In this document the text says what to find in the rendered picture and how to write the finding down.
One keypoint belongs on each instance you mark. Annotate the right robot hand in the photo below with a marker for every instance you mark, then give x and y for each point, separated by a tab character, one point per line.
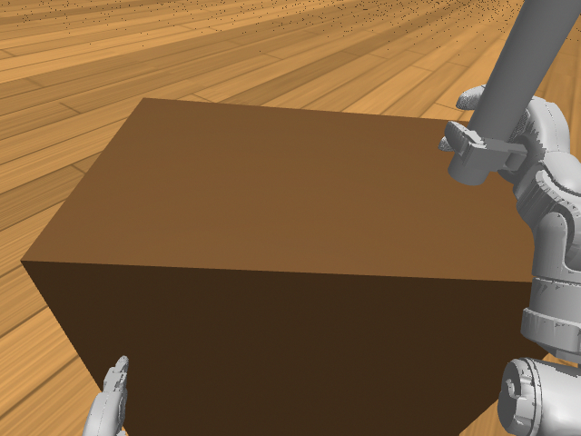
541	129

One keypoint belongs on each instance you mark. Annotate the right robot arm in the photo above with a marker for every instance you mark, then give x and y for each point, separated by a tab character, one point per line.
540	398

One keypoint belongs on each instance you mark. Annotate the can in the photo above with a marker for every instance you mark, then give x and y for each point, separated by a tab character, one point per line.
537	35

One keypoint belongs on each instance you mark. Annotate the left robot hand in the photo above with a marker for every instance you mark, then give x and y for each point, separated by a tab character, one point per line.
107	413

